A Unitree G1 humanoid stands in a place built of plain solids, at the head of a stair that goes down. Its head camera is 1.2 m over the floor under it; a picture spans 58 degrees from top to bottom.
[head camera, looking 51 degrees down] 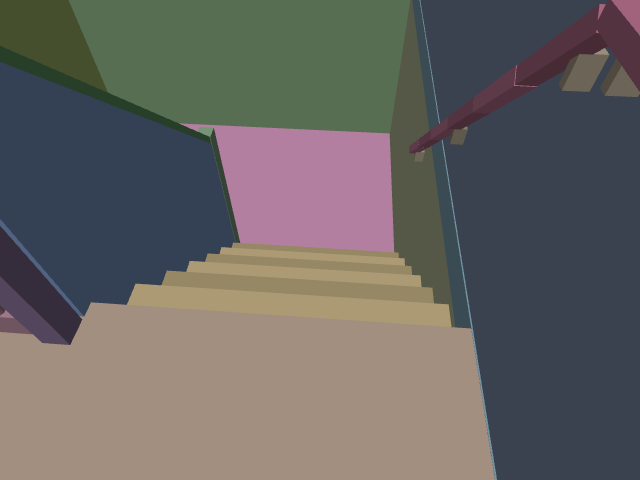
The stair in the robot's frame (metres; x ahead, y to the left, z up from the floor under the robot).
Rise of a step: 0.21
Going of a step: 0.21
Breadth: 1.20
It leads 4 degrees to the right of straight ahead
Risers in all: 7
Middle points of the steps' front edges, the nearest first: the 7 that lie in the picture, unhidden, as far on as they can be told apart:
0.67 0.13 0.00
0.88 0.12 -0.21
1.08 0.10 -0.42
1.29 0.08 -0.62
1.50 0.07 -0.83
1.71 0.05 -1.04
1.92 0.04 -1.25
